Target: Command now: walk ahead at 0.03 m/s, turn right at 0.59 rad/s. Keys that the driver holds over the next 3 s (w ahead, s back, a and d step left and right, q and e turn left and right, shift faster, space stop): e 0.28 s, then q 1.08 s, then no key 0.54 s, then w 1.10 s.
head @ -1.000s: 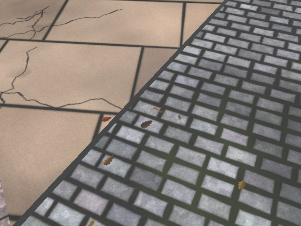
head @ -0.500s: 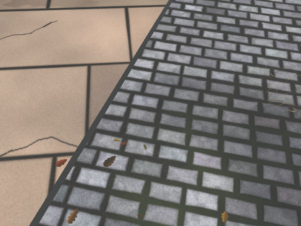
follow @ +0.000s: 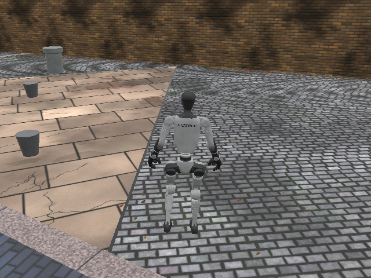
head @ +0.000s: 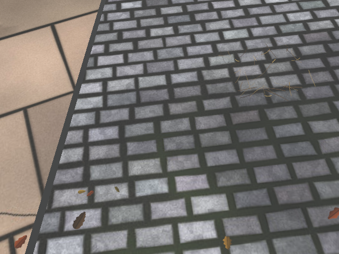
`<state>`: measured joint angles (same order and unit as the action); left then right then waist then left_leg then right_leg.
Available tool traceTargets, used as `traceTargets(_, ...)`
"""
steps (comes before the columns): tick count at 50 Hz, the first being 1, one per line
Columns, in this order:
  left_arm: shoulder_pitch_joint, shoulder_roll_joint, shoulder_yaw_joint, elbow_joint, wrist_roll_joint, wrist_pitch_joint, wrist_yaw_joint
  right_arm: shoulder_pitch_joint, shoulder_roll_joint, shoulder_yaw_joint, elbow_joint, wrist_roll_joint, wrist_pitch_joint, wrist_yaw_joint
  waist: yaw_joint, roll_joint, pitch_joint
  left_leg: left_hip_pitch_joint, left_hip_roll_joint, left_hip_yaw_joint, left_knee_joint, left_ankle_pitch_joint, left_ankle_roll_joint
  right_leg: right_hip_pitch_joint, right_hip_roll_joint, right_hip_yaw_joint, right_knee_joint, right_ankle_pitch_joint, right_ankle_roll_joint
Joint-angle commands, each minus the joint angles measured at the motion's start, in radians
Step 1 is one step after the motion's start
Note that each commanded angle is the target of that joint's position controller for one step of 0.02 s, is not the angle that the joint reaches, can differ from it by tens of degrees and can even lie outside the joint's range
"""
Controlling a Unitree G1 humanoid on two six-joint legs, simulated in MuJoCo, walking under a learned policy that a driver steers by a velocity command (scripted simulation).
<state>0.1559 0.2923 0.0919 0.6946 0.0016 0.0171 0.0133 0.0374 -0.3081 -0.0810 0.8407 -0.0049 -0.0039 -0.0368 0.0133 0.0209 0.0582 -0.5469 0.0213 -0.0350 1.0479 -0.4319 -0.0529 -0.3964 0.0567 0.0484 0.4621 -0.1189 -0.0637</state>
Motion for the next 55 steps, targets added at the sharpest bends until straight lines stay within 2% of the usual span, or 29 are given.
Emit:
traceTargets(1, -0.021, 0.174, 0.046, -0.079, -0.004, -0.013, 0.019, 0.049, -0.072, -0.016, -0.043, -0.001, -0.004, -0.008, -0.025, -0.128, -0.208, 0.015, -0.009, -0.036, -0.114, 0.058, -0.010, 0.181, -0.235, 0.291, -0.138, 0.148, -0.184)
traceTargets(8, -0.025, 0.172, 0.043, -0.097, -0.005, 0.007, 0.020, 0.041, -0.084, -0.014, -0.063, 0.010, -0.017, 0.014, -0.004, -0.182, -0.179, 0.135, -0.049, -0.049, -0.357, 0.078, -0.003, 0.148, -0.204, 0.407, -0.132, -0.038, -0.153)
traceTargets(11, -0.042, 0.165, 0.038, -0.108, -0.020, 0.023, 0.026, 0.134, -0.093, -0.022, -0.042, 0.011, -0.029, 0.029, -0.054, -0.176, -0.176, 0.303, -0.045, -0.025, -0.628, 0.215, 0.037, 0.109, -0.152, 0.412, -0.067, -0.028, -0.095)
traceTargets(12, -0.020, 0.132, 0.028, -0.113, -0.020, 0.025, 0.029, 0.178, -0.150, -0.038, -0.036, -0.004, -0.027, 0.028, -0.053, -0.097, -0.188, 0.422, 0.088, -0.119, -0.694, 0.249, 0.084, 0.009, -0.096, 0.353, 0.036, -0.140, -0.042)
traceTargets(13, 0.026, 0.079, 0.018, -0.130, -0.023, 0.022, 0.026, 0.152, -0.242, -0.055, -0.046, -0.024, -0.014, 0.019, 0.011, 0.189, -0.164, 0.495, 0.312, -0.349, -0.734, 0.393, 0.205, -0.195, 0.077, 0.138, 0.267, -0.409, 0.020)
traceTargets(14, 0.004, 0.160, 0.041, -0.141, -0.012, 0.006, 0.020, 0.127, -0.211, -0.049, -0.069, -0.053, -0.015, 0.020, -0.014, 0.266, -0.142, 0.402, 0.423, -0.499, -0.779, 0.455, 0.331, -0.261, 0.061, 0.097, 0.496, -0.505, 0.063)
traceTargets(15, 0.018, 0.207, 0.057, -0.116, -0.010, 0.003, 0.016, 0.072, -0.155, -0.032, -0.100, -0.047, -0.019, 0.013, 0.000, 0.166, -0.131, 0.367, 0.371, -0.422, -0.762, 0.465, 0.322, -0.221, 0.031, 0.136, 0.622, -0.438, 0.075)
traceTargets(16, 0.047, 0.189, 0.057, -0.086, -0.009, 0.010, 0.017, 0.027, -0.119, -0.023, -0.106, -0.029, -0.019, 0.010, 0.021, 0.118, -0.113, 0.349, 0.295, -0.319, -0.739, 0.469, 0.272, -0.204, 0.036, 0.130, 0.675, -0.385, 0.089)
traceTargets(18, 0.074, 0.114, 0.035, -0.061, 0.002, 0.023, 0.022, 0.027, -0.085, -0.005, -0.103, -0.002, -0.020, 0.011, 0.018, 0.102, -0.096, 0.352, 0.231, -0.239, -0.724, 0.495, 0.250, -0.189, 0.041, 0.138, 0.730, -0.328, 0.119)
traceTargets(20, 0.061, 0.048, 0.008, -0.061, 0.005, 0.021, 0.018, 0.032, -0.043, 0.015, -0.088, -0.004, -0.019, 0.019, 0.025, 0.110, -0.100, 0.337, 0.169, -0.160, -0.726, 0.485, 0.238, -0.092, 0.001, 0.089, 0.546, -0.288, 0.135)
traceTargets(22, -0.012, 0.007, -0.016, -0.078, 0.014, 0.010, 0.014, 0.058, -0.072, 0.009, -0.076, 0.003, -0.011, 0.026, -0.018, 0.172, -0.097, 0.345, 0.129, -0.137, -0.710, 0.491, 0.222, 0.023, -0.039, -0.002, 0.282, -0.296, 0.150)
traceTargets(24, -0.035, 0.055, -0.002, -0.080, -0.006, 0.004, 0.016, 0.126, -0.154, -0.012, -0.063, 0.011, -0.001, 0.028, -0.047, 0.197, -0.089, 0.374, 0.149, -0.199, -0.679, 0.525, 0.241, 0.081, -0.011, -0.034, 0.124, -0.279, 0.152)
traceTargets(27, 0.036, 0.122, 0.018, -0.051, -0.012, 0.000, 0.028, 0.152, -0.171, -0.016, -0.065, 0.037, -0.007, 0.027, -0.021, 0.161, -0.103, 0.321, 0.147, -0.265, -0.642, 0.550, 0.193, 0.268, -0.043, 0.004, -0.123, -0.013, 0.086)
traceTargets(28, 0.078, 0.163, 0.027, -0.052, -0.002, 0.003, 0.039, 0.141, -0.142, -0.007, -0.078, 0.024, -0.017, 0.031, -0.012, 0.086, -0.154, 0.238, 0.119, -0.240, -0.589, 0.472, 0.148, 0.388, -0.138, 0.057, -0.067, 0.161, 0.050)
traceTargets(29, 0.077, 0.224, 0.044, -0.045, 0.010, 0.013, 0.045, 0.158, -0.086, 0.005, -0.096, 0.018, -0.032, 0.042, -0.050, -0.115, -0.180, 0.125, 0.015, -0.114, -0.495, 0.298, 0.092, 0.445, -0.248, 0.132, -0.009, 0.325, -0.031)
traceTargets(30, 0.085, 0.194, 0.043, -0.039, 0.017, 0.018, 0.036, 0.125, -0.081, 0.009, -0.103, 0.025, -0.035, 0.043, -0.012, -0.225, -0.184, 0.095, -0.032, -0.018, -0.413, 0.115, 0.052, 0.389, -0.311, 0.195, -0.054, 0.275, -0.108)
traceTargets(31, 0.052, 0.155, 0.033, -0.053, 0.021, 0.015, 0.033, 0.100, -0.112, -0.002, -0.107, 0.028, -0.029, 0.043, 0.002, -0.243, -0.147, 0.060, -0.032, 0.012, -0.302, -0.013, 0.034, 0.361, -0.357, 0.236, -0.090, 0.266, -0.147)
traceTargets(32, 0.040, 0.140, 0.027, -0.062, 0.026, 0.009, 0.036, 0.084, -0.122, -0.013, -0.111, 0.030, -0.017, 0.040, 0.015, -0.246, -0.124, 0.008, -0.026, 0.018, -0.154, -0.134, 0.025, 0.350, -0.390, 0.259, -0.105, 0.317, -0.172)
traceTargets(34, 0.006, 0.137, 0.023, -0.060, 0.009, -0.011, 0.039, 0.120, -0.110, -0.023, -0.111, 0.029, 0.016, 0.034, -0.012, -0.191, -0.084, -0.044, 0.008, -0.017, -0.005, -0.170, 0.004, 0.323, -0.404, 0.212, -0.103, 0.403, -0.177)
traceTargets(38, -0.048, 0.155, 0.031, -0.048, 0.000, -0.010, 0.038, 0.103, -0.061, -0.004, -0.146, 0.027, 0.035, 0.047, -0.012, -0.195, -0.091, 0.075, 0.016, 0.056, -0.167, -0.015, -0.005, 0.263, -0.334, 0.053, -0.091, 0.378, -0.128)
traceTargets(41, -0.036, 0.175, 0.037, -0.034, -0.014, -0.003, 0.036, 0.115, -0.088, -0.013, -0.175, 0.031, 0.040, 0.068, -0.011, -0.204, -0.124, 0.176, -0.006, 0.101, -0.342, 0.075, 0.022, 0.276, -0.347, 0.025, -0.042, 0.333, -0.109)
traceTargets(43, -0.027, 0.164, 0.032, -0.019, -0.029, -0.005, 0.032, 0.191, -0.101, -0.026, -0.158, 0.022, 0.045, 0.068, -0.047, -0.159, -0.136, 0.335, -0.052, 0.127, -0.535, 0.239, 0.067, 0.204, -0.315, -0.030, 0.067, 0.188, -0.043)
traceTargets(44, 0.037, 0.125, 0.023, 0.001, -0.012, -0.009, 0.024, 0.214, -0.159, -0.046, -0.164, 0.019, 0.044, 0.056, -0.036, 0.000, -0.141, 0.467, 0.013, -0.010, -0.614, 0.484, 0.112, 0.077, -0.249, -0.118, 0.243, -0.013, 0.040)
traceTargets(45, 0.020, 0.058, -0.004, -0.048, 0.047, -0.012, 0.020, 0.221, -0.296, -0.069, -0.201, 0.010, 0.039, 0.040, -0.013, 0.320, -0.138, 0.583, 0.315, -0.436, -0.646, 0.889, 0.286, -0.218, -0.098, -0.161, 0.566, -0.569, 0.150)
traceTargets(46, -0.076, 0.103, 0.007, -0.073, 0.020, -0.017, 0.028, 0.263, -0.266, -0.055, -0.214, -0.029, 0.016, 0.056, -0.098, 0.212, -0.222, 0.528, 0.383, -0.547, -0.697, 0.814, 0.430, -0.251, -0.053, 0.009, 0.730, -0.624, 0.142)
traceTargets(47, -0.094, 0.135, 0.017, -0.073, -0.006, -0.014, 0.034, 0.223, -0.245, -0.047, -0.216, -0.029, -0.003, 0.061, -0.076, 0.129, -0.165, 0.493, 0.336, -0.466, -0.708, 0.700, 0.404, -0.277, -0.073, 0.033, 0.786, -0.548, 0.126)
traceTargets(49, -0.070, 0.150, 0.028, -0.042, 0.001, -0.005, 0.048, 0.138, -0.191, -0.033, -0.224, 0.008, -0.008, 0.045, -0.035, 0.062, -0.110, 0.441, 0.240, -0.358, -0.709, 0.503, 0.300, -0.282, -0.108, 0.046, 0.730, -0.382, 0.115)
traceTargets(51, -0.042, 0.143, 0.031, -0.034, 0.004, -0.004, 0.047, 0.108, -0.177, -0.023, -0.241, 0.010, 0.002, 0.029, -0.010, 0.088, -0.113, 0.373, 0.186, -0.310, -0.727, 0.476, 0.275, -0.204, -0.088, 0.038, 0.708, -0.281, 0.124)
traceTargets(55, -0.042, 0.108, 0.021, -0.036, 0.001, -0.013, 0.041, 0.132, -0.171, -0.023, -0.255, 0.012, 0.007, 0.012, -0.020, 0.090, -0.132, 0.418, 0.159, -0.316, -0.730, 0.413, 0.278, -0.204, -0.064, 0.045, 0.559, -0.216, 0.146)
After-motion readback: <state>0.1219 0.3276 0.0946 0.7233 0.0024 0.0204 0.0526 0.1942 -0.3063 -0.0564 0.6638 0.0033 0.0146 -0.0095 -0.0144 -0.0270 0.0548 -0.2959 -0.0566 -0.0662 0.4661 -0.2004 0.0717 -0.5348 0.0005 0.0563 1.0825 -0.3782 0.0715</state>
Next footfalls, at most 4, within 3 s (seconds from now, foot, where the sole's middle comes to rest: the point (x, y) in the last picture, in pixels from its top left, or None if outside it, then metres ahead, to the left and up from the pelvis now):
0.24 left None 0.09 0.15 -0.77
0.56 right None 0.02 -0.11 -0.77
0.88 left None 0.05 0.15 -0.77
1.40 right None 0.10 -0.05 -0.77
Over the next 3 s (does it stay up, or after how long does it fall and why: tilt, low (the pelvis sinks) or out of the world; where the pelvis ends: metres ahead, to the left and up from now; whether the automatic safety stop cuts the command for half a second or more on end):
stays up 0.43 0.24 0.01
